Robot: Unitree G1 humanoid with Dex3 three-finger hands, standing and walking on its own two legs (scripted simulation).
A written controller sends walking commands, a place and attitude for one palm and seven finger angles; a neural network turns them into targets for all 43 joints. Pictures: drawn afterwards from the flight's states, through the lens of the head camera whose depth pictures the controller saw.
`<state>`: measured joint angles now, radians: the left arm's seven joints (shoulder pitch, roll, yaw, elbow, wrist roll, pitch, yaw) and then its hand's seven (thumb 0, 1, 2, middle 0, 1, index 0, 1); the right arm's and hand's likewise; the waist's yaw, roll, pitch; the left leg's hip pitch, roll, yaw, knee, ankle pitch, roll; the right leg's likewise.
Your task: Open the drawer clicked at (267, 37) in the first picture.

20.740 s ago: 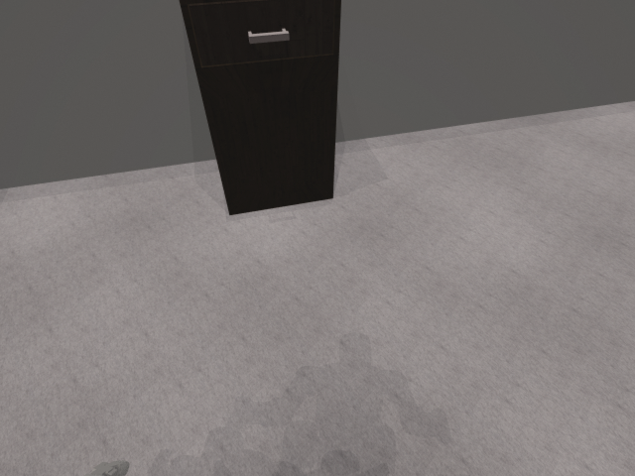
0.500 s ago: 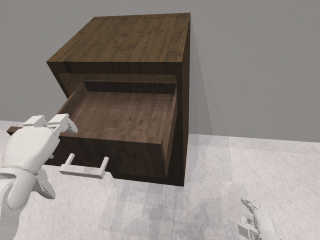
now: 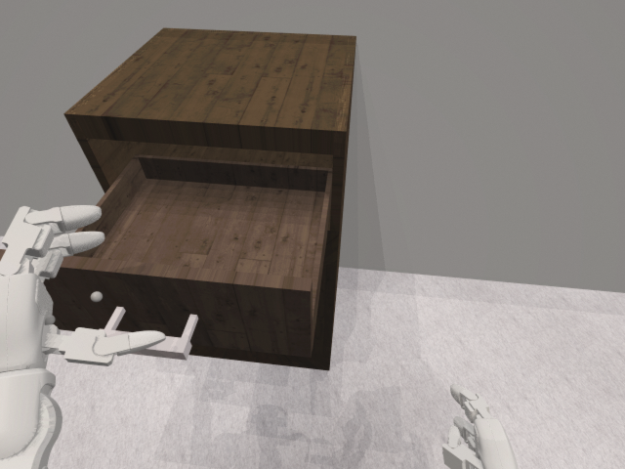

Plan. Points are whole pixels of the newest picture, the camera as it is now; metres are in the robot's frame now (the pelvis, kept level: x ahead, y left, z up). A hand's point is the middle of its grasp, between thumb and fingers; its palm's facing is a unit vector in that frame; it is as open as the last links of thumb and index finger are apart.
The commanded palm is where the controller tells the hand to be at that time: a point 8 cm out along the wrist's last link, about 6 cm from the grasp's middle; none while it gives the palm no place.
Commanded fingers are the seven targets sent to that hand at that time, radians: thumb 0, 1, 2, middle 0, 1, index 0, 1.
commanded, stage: draw the hand back to the body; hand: left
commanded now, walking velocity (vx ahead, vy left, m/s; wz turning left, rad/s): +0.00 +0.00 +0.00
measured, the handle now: (149, 331) +0.27 +0.27 +0.00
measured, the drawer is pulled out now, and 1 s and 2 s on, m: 0.29 0.29 0.29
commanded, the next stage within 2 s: step back with the hand held close in 0.72 s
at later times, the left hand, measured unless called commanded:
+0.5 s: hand (77, 322) +0.18 +0.24 +0.18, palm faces +0.44 -0.81 -0.38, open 8.8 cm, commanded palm +0.13 +0.28 +0.19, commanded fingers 0.00 0.90 0.90 -0.20 -0.30 -0.20 -0.30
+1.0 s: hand (73, 338) +0.17 +0.24 +0.18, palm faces +0.40 -0.80 -0.45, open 7.4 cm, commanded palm +0.11 +0.28 +0.19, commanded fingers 0.00 0.90 0.90 -0.20 -0.30 -0.20 -0.30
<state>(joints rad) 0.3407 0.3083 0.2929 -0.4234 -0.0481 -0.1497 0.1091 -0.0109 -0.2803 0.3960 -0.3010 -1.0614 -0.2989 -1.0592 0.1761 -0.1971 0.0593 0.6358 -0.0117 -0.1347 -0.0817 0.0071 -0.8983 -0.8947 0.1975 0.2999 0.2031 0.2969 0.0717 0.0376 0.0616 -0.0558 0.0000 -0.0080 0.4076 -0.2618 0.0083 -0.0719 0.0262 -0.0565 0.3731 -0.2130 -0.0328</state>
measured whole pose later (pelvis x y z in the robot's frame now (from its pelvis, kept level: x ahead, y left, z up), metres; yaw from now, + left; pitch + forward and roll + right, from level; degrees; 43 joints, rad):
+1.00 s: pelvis -0.02 +0.00 +0.00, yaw +1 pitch +0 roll -2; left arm 0.55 0.35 0.37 -0.54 -0.06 -0.19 0.10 0.01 0.89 0.90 -0.21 -0.30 -0.21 -0.30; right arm 0.17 -0.24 0.00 0.59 0.00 -0.08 -0.06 0.01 -0.90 -0.89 0.20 0.30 0.20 0.30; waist 0.03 0.07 0.01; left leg -0.22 0.02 -0.04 0.47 -0.25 0.00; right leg -0.19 0.04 -0.09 0.36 -0.17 -0.04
